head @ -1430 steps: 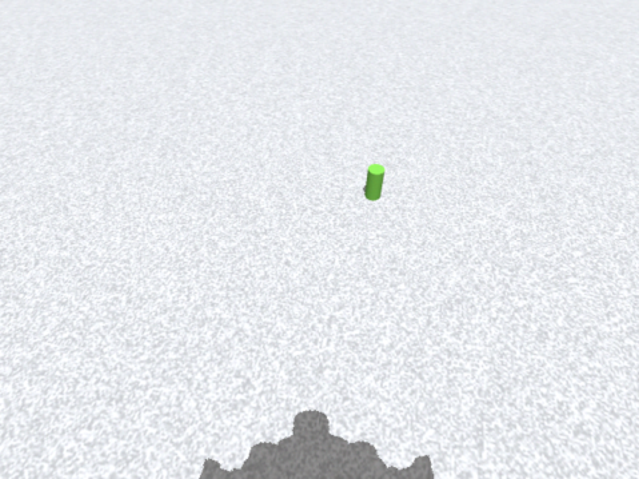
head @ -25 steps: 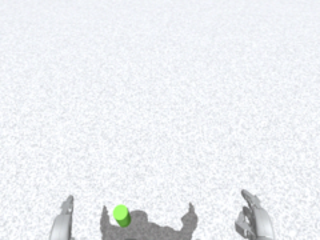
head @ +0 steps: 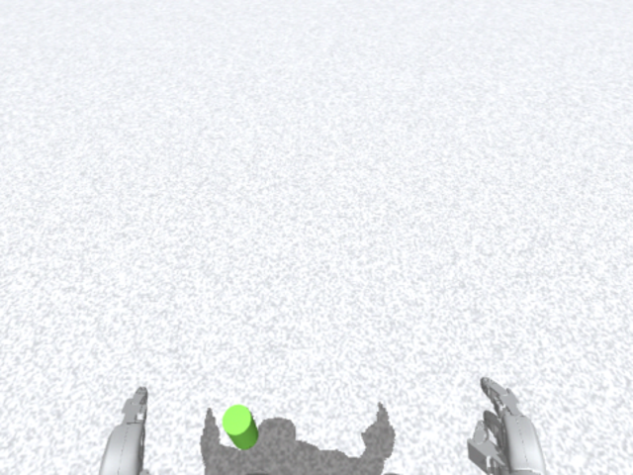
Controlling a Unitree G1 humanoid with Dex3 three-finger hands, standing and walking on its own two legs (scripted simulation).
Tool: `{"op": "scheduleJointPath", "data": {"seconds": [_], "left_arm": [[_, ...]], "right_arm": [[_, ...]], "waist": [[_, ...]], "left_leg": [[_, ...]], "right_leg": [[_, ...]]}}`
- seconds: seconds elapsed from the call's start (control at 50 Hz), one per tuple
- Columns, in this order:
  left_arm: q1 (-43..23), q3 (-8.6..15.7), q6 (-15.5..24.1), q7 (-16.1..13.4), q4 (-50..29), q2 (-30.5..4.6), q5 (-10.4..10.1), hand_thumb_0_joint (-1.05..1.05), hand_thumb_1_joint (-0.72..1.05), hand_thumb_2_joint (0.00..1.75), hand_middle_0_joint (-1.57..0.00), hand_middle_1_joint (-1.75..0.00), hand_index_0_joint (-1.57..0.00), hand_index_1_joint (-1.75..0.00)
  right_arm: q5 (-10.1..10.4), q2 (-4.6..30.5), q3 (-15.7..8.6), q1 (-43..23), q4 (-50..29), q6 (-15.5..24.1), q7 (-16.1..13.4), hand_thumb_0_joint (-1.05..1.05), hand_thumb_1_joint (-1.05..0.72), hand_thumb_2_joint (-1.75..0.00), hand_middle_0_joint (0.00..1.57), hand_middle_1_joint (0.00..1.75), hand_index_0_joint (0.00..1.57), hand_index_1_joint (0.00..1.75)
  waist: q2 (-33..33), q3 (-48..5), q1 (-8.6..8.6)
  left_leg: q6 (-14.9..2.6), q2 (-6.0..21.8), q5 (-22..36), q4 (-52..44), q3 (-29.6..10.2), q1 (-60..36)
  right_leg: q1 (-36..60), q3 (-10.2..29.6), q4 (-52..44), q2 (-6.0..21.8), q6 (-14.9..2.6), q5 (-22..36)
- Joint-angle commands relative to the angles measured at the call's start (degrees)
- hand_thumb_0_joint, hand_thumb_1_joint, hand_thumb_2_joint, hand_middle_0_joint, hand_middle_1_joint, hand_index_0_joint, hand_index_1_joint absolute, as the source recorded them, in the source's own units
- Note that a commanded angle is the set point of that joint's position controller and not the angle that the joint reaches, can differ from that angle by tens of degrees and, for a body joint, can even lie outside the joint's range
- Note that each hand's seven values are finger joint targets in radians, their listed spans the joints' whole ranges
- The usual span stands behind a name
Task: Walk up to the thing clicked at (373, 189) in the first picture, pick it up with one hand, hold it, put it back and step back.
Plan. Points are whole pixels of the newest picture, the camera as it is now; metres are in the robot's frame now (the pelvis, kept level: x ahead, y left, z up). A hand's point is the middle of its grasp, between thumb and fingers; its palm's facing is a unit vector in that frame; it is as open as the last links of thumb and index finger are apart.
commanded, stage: home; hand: left
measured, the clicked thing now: (241, 427) +0.35 +0.21 -0.64
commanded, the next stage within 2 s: stand in 0.78 s
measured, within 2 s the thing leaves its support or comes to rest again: neither
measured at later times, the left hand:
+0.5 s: hand (169, 460) +0.17 +0.19 -0.06, palm faces +0.11 -0.96 -0.27, open 17.6 cm
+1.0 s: hand (168, 456) +0.17 +0.19 -0.06, palm faces +0.11 -0.95 -0.28, open 17.0 cm
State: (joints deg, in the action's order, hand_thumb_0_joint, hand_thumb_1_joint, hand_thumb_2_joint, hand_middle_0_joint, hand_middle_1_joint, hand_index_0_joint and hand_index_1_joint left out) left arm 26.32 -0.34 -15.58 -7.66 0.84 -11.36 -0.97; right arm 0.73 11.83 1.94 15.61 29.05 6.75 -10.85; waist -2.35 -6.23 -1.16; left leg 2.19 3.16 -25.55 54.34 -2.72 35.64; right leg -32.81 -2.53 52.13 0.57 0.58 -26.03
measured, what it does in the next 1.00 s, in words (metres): stands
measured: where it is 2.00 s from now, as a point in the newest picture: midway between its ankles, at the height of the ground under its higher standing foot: outside the picture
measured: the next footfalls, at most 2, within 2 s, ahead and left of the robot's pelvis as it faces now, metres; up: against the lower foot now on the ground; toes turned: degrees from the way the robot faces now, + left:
none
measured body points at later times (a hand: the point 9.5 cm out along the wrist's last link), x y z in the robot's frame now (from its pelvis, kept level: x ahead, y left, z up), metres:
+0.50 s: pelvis +0.00 +0.01 +0.00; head +0.01 +0.01 +0.45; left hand +0.16 +0.24 -0.04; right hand +0.16 -0.23 -0.07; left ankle +0.02 +0.14 -0.69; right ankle +0.00 -0.13 -0.69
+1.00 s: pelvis +0.00 +0.01 +0.00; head +0.02 +0.01 +0.45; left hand +0.16 +0.24 -0.04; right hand +0.17 -0.23 -0.07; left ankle +0.02 +0.14 -0.69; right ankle +0.00 -0.13 -0.69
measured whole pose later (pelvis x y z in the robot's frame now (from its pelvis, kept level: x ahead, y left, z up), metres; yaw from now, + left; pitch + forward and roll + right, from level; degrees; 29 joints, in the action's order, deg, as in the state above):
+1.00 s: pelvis +0.00 +0.01 +0.00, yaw +0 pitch +7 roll -2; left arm 26.3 -0.3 -15.1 -7.8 1.2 -11.3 -0.6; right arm 0.3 11.4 2.1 15.7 29.9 7.5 -10.8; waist -2.1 -6.1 -0.8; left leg 1.3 2.9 -26.0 54.4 -2.1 35.2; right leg -32.1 -1.9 51.2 0.8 1.4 -25.8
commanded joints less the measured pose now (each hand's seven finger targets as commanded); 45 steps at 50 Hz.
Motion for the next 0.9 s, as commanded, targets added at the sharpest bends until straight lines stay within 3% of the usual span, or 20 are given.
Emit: {"op": "scheduleJointPath", "data": {"seconds": [0.0,0.12,0.14,0.16,0.24,0.38,0.48,0.52,0.66,0.7,0.86,0.88], "left_arm": [[-1.80,2.95,2.92,-0.44,-9.41,-5.62,0.48,0.00,-0.56,0.05,-0.05,-0.05,-0.05,-0.05],[-4.02,3.99,3.32,-0.67,-12.91,-7.47,0.46,0.00,-0.56,0.05,-0.05,-0.05,-0.05,-0.05],[-1.56,3.25,2.96,-0.54,-8.93,-5.98,0.60,0.00,-0.57,0.04,-0.05,-0.05,-0.05,-0.05],[-3.42,3.56,3.28,-0.61,-12.35,-6.88,0.50,0.00,-0.58,0.04,-0.05,-0.05,-0.05,-0.05],[-1.31,2.54,3.02,-0.46,-9.57,-4.96,0.56,0.00,-0.57,0.05,-0.05,-0.05,-0.05,-0.05],[-2.58,3.45,3.30,-0.60,-10.35,-6.00,0.59,0.00,-0.58,0.04,-0.05,-0.05,-0.05,-0.05],[-2.99,3.36,3.49,-0.72,-11.96,-6.25,0.62,0.00,-0.57,0.04,-0.05,-0.05,-0.05,-0.05],[-1.37,1.78,3.17,-0.49,-8.69,-4.48,0.67,0.00,-0.56,0.05,-0.05,-0.05,-0.05,-0.05],[-3.63,3.26,3.75,-0.78,-12.17,-6.69,0.75,0.00,-0.58,0.04,-0.05,-0.05,-0.05,-0.05],[-1.26,2.27,3.51,-0.64,-9.45,-4.82,0.74,0.00,-0.56,0.05,-0.05,-0.05,-0.05,-0.05],[-2.03,2.67,3.51,-0.66,-9.54,-5.40,0.86,0.00,-0.59,0.03,-0.04,-0.05,-0.04,-0.05],[-2.73,2.77,3.62,-0.74,-10.55,-5.51,0.81,0.00,-0.51,0.11,-0.12,-0.13,-0.12,-0.13]], "right_arm": [[-0.27,6.39,-3.02,-4.06,-9.24,3.27,-0.49,0.00,-0.90,-0.90,0.20,0.30,0.20,0.30],[-0.22,6.14,-2.79,-4.07,-9.20,3.30,-0.60,0.00,-0.90,-0.90,0.20,0.30,0.20,0.30],[-0.22,6.11,-2.77,-4.37,-9.18,3.36,-0.64,0.00,-0.90,-0.90,0.20,0.30,0.20,0.30],[-0.31,6.06,-2.84,-4.10,-9.00,3.36,-0.71,0.00,-0.90,-0.90,0.20,0.30,0.20,0.30],[-0.34,6.10,-2.91,-4.17,-8.88,3.56,-0.67,0.00,-0.90,-0.90,0.20,0.30,0.20,0.30],[-0.40,6.08,-2.85,-4.67,-9.15,3.66,-0.48,0.00,-0.90,-0.90,0.20,0.30,0.20,0.30],[-0.37,6.20,-2.94,-4.03,-9.06,3.82,-0.47,0.00,-0.90,-0.90,0.20,0.30,0.20,0.30],[-0.45,6.29,-2.83,-4.01,-8.89,3.91,-0.33,0.00,-0.90,-0.90,0.20,0.30,0.20,0.30],[-0.48,6.08,-2.78,-3.73,-8.64,4.07,-0.40,0.00,-0.90,-0.90,0.20,0.30,0.20,0.30],[-0.51,6.05,-2.71,-3.98,-8.88,4.21,-0.33,0.00,-0.90,-0.90,0.20,0.30,0.20,0.30],[-0.46,6.23,-2.90,-3.85,-8.57,4.05,-0.39,0.00,-0.90,-0.90,0.20,0.30,0.20,0.30],[-0.55,6.03,-2.77,-3.67,-8.47,4.01,-0.42,0.00,-0.90,-0.90,0.20,0.30,0.20,0.30]], "waist": [[1.77,-4.68,-0.59],[0.88,-5.74,-0.18],[1.50,-4.25,-0.46],[1.12,-4.86,-0.24],[1.98,-4.52,-0.47],[-0.19,-3.30,0.26],[-0.42,-4.96,0.13],[0.06,-3.11,-0.35],[0.41,-3.33,0.06],[1.35,-3.42,-0.15],[0.41,-4.11,-0.27],[0.10,-4.89,-0.08]], "left_leg": [[-2.51,-2.52,8.83,-8.43,2.90,-4.91],[-2.51,-2.73,9.37,-8.32,3.08,-5.33],[-2.48,-2.65,8.79,-8.36,3.21,-4.87],[-2.50,-2.66,9.04,-8.23,3.19,-5.18],[-2.57,-2.58,9.90,-8.21,3.28,-5.27],[-2.14,-2.29,7.03,-10.08,2.34,-4.46],[-2.06,-2.23,8.38,-9.96,2.46,-5.76],[-2.07,-2.13,8.34,-10.06,2.27,-5.14],[-2.15,-2.29,7.33,-9.84,2.54,-4.97],[-2.22,-2.20,7.93,-9.76,2.46,-4.81],[-2.04,-2.01,9.53,-9.72,2.45,-5.72],[-2.06,-1.97,10.11,-9.63,2.30,-5.92]], "right_leg": [[1.68,-0.78,-9.87,-1.59,-0.39,9.17],[2.45,-0.46,-10.04,-1.36,-0.37,9.82],[1.70,-0.53,-10.18,-1.45,-0.35,9.19],[2.10,-0.49,-10.21,-1.35,-0.35,9.44],[2.22,-0.49,-9.99,-1.44,-0.37,10.50],[1.86,-1.61,-9.84,-1.92,-0.92,6.77],[2.35,-1.42,-9.37,-1.98,-1.00,8.00],[1.72,-1.55,-9.20,-2.04,-0.96,8.02],[1.40,-1.42,-10.00,-1.95,-0.85,6.95],[1.67,-1.44,-9.68,-2.01,-0.83,7.70],[1.93,-1.48,-9.12,-2.05,-0.87,8.98],[2.41,-1.50,-8.92,-2.04,-0.87,9.51]]}}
